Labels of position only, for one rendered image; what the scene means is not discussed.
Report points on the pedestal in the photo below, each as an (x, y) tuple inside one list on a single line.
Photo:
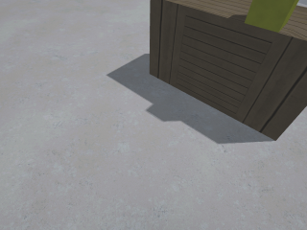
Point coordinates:
[(205, 49)]

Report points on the carton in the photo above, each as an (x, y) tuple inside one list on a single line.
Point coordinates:
[(271, 15)]

